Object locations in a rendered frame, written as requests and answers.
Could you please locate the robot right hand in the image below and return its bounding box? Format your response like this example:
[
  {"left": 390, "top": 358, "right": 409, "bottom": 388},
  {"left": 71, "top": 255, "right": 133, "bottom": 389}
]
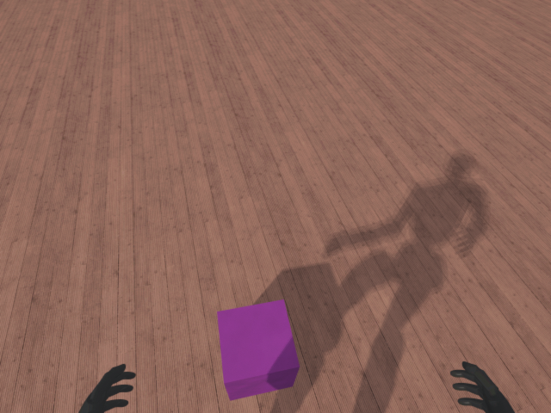
[{"left": 450, "top": 361, "right": 515, "bottom": 413}]

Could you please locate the robot left hand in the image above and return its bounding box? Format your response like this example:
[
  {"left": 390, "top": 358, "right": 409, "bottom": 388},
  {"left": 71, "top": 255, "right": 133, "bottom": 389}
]
[{"left": 78, "top": 364, "right": 136, "bottom": 413}]

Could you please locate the carton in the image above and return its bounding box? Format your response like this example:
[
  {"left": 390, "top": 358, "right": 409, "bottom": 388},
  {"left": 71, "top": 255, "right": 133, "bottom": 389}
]
[{"left": 217, "top": 299, "right": 300, "bottom": 401}]

